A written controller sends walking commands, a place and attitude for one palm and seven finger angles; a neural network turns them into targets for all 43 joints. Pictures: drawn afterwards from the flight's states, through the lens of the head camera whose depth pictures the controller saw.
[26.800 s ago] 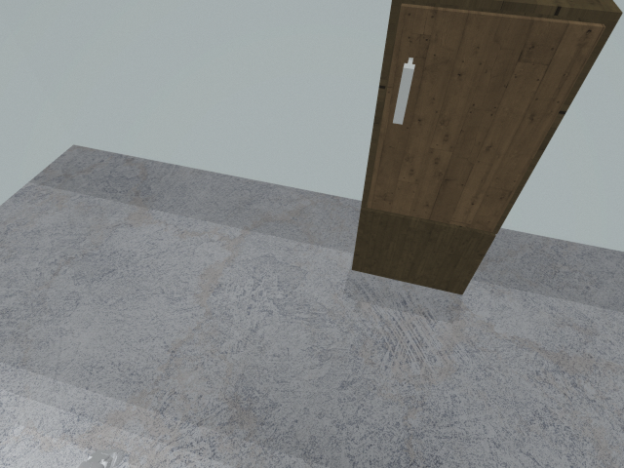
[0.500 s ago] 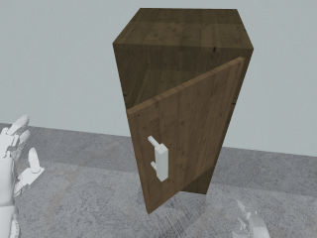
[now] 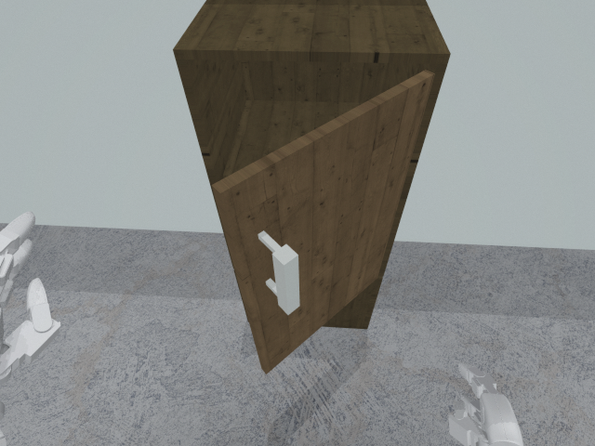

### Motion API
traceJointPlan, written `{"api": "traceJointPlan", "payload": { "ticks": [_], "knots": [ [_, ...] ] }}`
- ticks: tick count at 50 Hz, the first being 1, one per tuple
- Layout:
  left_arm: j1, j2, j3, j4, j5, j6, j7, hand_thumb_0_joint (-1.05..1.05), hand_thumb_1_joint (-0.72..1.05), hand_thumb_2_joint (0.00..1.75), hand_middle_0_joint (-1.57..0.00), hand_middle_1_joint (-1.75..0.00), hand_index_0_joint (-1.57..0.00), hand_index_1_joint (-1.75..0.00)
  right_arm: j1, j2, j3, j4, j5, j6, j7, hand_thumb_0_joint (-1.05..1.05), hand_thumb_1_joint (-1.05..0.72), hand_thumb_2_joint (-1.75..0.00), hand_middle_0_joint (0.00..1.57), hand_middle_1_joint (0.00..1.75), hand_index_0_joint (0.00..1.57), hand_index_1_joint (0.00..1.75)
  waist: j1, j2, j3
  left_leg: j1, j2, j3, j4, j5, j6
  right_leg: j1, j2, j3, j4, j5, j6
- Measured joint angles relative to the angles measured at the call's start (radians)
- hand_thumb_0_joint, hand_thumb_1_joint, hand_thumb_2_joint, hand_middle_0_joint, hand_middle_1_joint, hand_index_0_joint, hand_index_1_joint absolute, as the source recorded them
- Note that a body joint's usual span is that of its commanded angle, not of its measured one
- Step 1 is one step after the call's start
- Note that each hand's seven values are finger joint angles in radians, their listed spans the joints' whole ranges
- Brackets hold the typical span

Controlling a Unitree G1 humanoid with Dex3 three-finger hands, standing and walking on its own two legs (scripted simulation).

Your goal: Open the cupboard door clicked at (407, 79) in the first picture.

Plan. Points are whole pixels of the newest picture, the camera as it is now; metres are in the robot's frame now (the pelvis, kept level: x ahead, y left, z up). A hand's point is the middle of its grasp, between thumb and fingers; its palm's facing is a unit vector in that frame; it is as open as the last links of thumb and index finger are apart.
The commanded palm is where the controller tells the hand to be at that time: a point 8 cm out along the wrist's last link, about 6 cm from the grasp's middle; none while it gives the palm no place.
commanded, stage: step back with the hand held close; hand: left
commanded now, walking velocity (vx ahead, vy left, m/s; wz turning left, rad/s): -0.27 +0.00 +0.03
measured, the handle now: (277, 272) +0.35 +0.06 +0.03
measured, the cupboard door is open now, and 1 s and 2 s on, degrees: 45 45 45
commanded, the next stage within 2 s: stop stepping back and stand still in 1.12 s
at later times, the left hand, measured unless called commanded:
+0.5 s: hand out of the picture +0.14 +0.29 +0.16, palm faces +0.48 -0.75 -0.46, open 7.4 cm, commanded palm +0.07 +0.32 +0.17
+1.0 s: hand out of the picture +0.06 +0.31 +0.18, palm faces +0.51 -0.76 -0.40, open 7.4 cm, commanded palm +0.00 +0.33 +0.17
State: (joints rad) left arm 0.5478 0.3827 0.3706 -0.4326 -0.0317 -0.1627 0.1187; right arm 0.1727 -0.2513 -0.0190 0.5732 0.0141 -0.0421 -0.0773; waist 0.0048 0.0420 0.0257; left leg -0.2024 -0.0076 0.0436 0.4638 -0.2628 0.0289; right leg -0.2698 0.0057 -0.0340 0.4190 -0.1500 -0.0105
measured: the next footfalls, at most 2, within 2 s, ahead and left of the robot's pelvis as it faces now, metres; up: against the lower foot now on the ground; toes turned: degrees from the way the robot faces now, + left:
right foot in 1.18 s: -0.25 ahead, -0.07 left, +0.00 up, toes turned +2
left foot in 1.32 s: -0.06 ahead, +0.08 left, +0.00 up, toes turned -6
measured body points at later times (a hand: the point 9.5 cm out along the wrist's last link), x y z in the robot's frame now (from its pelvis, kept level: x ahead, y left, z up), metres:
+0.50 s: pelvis -0.07 +0.02 -0.03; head -0.05 +0.04 +0.42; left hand +0.11 +0.32 +0.18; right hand +0.10 -0.21 -0.10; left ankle -0.01 +0.10 -0.74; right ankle +0.04 -0.11 -0.74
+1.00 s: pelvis -0.14 +0.03 +0.00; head -0.12 +0.08 +0.44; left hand +0.02 +0.35 +0.20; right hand +0.05 -0.19 -0.07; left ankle -0.01 +0.10 -0.74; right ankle -0.23 -0.12 -0.66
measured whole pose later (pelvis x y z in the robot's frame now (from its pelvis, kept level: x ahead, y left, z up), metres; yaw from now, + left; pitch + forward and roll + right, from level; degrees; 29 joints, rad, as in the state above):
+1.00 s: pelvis -0.14 +0.03 +0.00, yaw +0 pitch +2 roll -5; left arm 0.53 0.41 0.47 -0.58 -0.03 -0.25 0.18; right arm 0.18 -0.17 -0.01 0.65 -0.02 -0.16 -0.06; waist 0.03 0.00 0.00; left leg -0.46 0.04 0.03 0.45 -0.04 0.08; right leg -0.34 0.07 0.01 0.99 -0.51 0.02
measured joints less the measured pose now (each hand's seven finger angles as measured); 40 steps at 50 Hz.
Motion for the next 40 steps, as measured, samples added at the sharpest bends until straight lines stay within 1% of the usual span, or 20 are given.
{"api": "traceJointPlan", "payload": {
  "ticks": [4,9,16,21,24,26,28,30,32,34,37,38,39,40],
  "knots": [
    [0.008,0.023,0.021,-0.026,0.003,-0.004,0.014,0.01,0.88,0.90,-0.21,-0.30,-0.21,-0.30,0.005,0.004,-0.006,-0.010,0.003,0.008,-0.006,0.02,-0.91,-0.90,0.20,0.30,0.20,0.30,-0.004,-0.025,0.006,-0.030,-0.008,0.008,0.024,0.004,0.008,-0.032,-0.009,0.008,0.027,0.006,0.007],
    [0.007,0.031,0.044,-0.053,0.013,-0.013,0.028,0.01,0.88,0.90,-0.21,-0.30,-0.21,-0.30,0.019,0.015,0.001,-0.025,0.003,0.002,-0.003,0.02,-0.91,-0.90,0.20,0.30,0.20,0.30,-0.004,-0.049,0.008,-0.070,-0.018,0.017,0.066,0.006,0.021,-0.073,-0.019,0.016,0.067,0.011,0.015],
    [-0.020,0.009,0.060,-0.070,0.039,-0.040,0.037,0.01,0.88,0.90,-0.21,-0.30,-0.21,-0.30,0.047,0.031,0.017,-0.041,-0.002,-0.026,0.000,0.02,-0.90,-0.90,0.21,0.30,0.20,0.30,0.004,-0.057,0.012,-0.142,-0.023,0.018,0.175,-0.022,0.036,-0.138,-0.029,0.016,0.162,-0.009,0.023],
    [-0.046,-0.010,0.064,-0.075,0.042,-0.054,0.041,0.01,0.88,0.90,-0.21,-0.30,-0.21,-0.30,0.059,0.037,0.025,-0.027,-0.007,-0.041,0.004,0.02,-0.90,-0.90,0.21,0.30,0.20,0.30,0.003,-0.055,0.016,-0.184,-0.019,0.015,0.231,-0.040,0.041,-0.165,-0.027,0.012,0.190,-0.009,0.025],
    [-0.054,-0.006,0.071,-0.086,0.044,-0.064,0.042,0.01,0.88,0.90,-0.21,-0.30,-0.21,-0.30,0.068,0.041,0.029,-0.021,-0.009,-0.052,0.003,0.02,-0.90,-0.90,0.21,0.30,0.20,0.30,-0.006,-0.060,0.022,-0.194,-0.024,0.013,0.238,-0.026,0.044,-0.177,-0.017,0.031,0.209,-0.021,0.032],
    [-0.058,0.004,0.079,-0.088,0.051,-0.072,0.040,0.01,0.88,0.90,-0.21,-0.30,-0.21,-0.30,0.080,0.046,0.028,-0.019,-0.012,-0.060,0.003,0.02,-0.90,-0.90,0.21,0.30,0.20,0.30,-0.015,-0.059,0.023,-0.199,-0.030,0.001,0.246,-0.026,0.046,-0.170,-0.001,0.053,0.257,-0.039,0.036],
    [-0.059,0.011,0.092,-0.088,0.052,-0.081,0.038,0.01,0.88,0.90,-0.21,-0.30,-0.21,-0.30,0.087,0.051,0.025,-0.011,-0.015,-0.066,0.005,0.02,-0.90,-0.90,0.21,0.30,0.20,0.30,-0.014,-0.055,0.019,-0.207,-0.029,-0.006,0.251,-0.024,0.045,-0.154,0.014,0.070,0.286,-0.088,0.035],
    [-0.055,0.017,0.110,-0.091,0.046,-0.092,0.037,0.01,0.88,0.90,-0.21,-0.30,-0.21,-0.30,0.079,0.056,0.024,-0.002,-0.018,-0.071,0.011,0.02,-0.90,-0.90,0.21,0.30,0.20,0.30,-0.008,-0.058,0.018,-0.218,-0.026,-0.003,0.254,-0.021,0.041,-0.142,0.021,0.086,0.269,-0.107,0.031],
    [-0.055,0.014,0.114,-0.088,0.038,-0.100,0.036,0.01,0.88,0.90,-0.21,-0.30,-0.21,-0.30,0.056,0.057,0.022,0.010,-0.020,-0.071,0.017,0.02,-0.90,-0.90,0.21,0.30,0.20,0.30,-0.006,-0.053,0.029,-0.227,-0.017,-0.002,0.251,-0.011,0.034,-0.149,0.030,0.088,0.255,-0.094,0.030],
    [-0.055,0.010,0.098,-0.090,0.030,-0.097,0.032,0.01,0.89,0.90,-0.21,-0.30,-0.21,-0.30,0.036,0.054,0.017,0.017,-0.018,-0.066,0.026,0.02,-0.90,-0.90,0.21,0.30,0.20,0.30,-0.012,-0.051,0.034,-0.240,-0.016,-0.008,0.245,-0.003,0.025,-0.156,0.031,0.083,0.236,-0.070,0.028],
    [-0.040,0.016,0.067,-0.110,0.023,-0.091,0.027,0.01,0.89,0.90,-0.21,-0.30,-0.21,-0.30,0.011,0.045,0.006,0.021,-0.014,-0.050,0.032,0.02,-0.90,-0.90,0.21,0.30,0.20,0.30,-0.030,-0.058,0.039,-0.269,-0.026,-0.020,0.262,-0.076,0.000,-0.162,0.020,0.073,0.204,-0.040,0.029],
    [-0.029,0.025,0.062,-0.121,0.022,-0.090,0.026,0.01,0.88,0.90,-0.21,-0.30,-0.21,-0.30,0.003,0.044,0.003,0.020,-0.013,-0.045,0.032,0.02,-0.90,-0.90,0.21,0.30,0.20,0.30,-0.035,-0.066,0.043,-0.272,-0.029,-0.018,0.256,-0.077,-0.003,-0.163,0.015,0.073,0.196,-0.031,0.032],
    [-0.016,0.036,0.063,-0.134,0.020,-0.088,0.025,0.01,0.88,0.90,-0.21,-0.30,-0.21,-0.30,-0.002,0.044,0.002,0.018,-0.011,-0.039,0.031,0.02,-0.90,-0.90,0.21,0.30,0.20,0.30,-0.038,-0.078,0.045,-0.269,-0.032,-0.012,0.237,-0.047,0.001,-0.167,0.009,0.075,0.192,-0.023,0.037],
    [-0.001,0.048,0.068,-0.147,0.019,-0.088,0.025,0.01,0.88,0.90,-0.21,-0.30,-0.21,-0.30,-0.003,0.043,0.002,0.012,-0.010,-0.036,0.028,0.02,-0.90,-0.90,0.21,0.30,0.20,0.30,-0.038,-0.087,0.045,-0.267,-0.032,-0.003,0.212,0.011,0.015,-0.173,0.006,0.079,0.191,-0.016,0.040]
  ]
}}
